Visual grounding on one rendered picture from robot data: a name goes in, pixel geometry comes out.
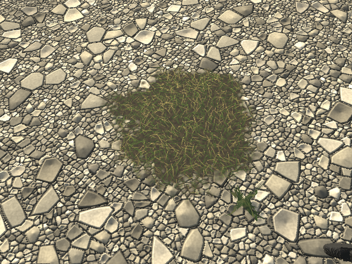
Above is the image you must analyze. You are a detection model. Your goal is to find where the right robot hand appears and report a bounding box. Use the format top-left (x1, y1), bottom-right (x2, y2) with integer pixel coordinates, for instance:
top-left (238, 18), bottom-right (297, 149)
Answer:
top-left (323, 243), bottom-right (352, 263)

